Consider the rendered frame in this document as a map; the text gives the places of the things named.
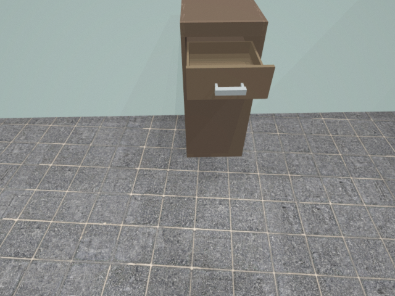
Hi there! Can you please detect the cabinet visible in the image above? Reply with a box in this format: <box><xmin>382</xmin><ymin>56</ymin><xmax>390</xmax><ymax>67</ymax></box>
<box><xmin>180</xmin><ymin>0</ymin><xmax>268</xmax><ymax>157</ymax></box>

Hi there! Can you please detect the drawer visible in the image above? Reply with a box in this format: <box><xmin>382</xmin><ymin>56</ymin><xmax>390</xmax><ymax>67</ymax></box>
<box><xmin>186</xmin><ymin>41</ymin><xmax>275</xmax><ymax>100</ymax></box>

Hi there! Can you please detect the handle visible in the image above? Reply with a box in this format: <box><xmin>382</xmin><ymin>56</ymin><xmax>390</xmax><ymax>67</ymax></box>
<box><xmin>215</xmin><ymin>83</ymin><xmax>247</xmax><ymax>96</ymax></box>

